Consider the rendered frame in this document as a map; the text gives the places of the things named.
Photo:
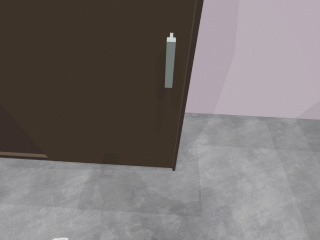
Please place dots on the handle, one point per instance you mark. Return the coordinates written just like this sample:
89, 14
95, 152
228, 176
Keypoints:
170, 59

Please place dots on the wardrobe door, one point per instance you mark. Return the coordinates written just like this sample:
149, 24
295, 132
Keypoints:
13, 138
85, 79

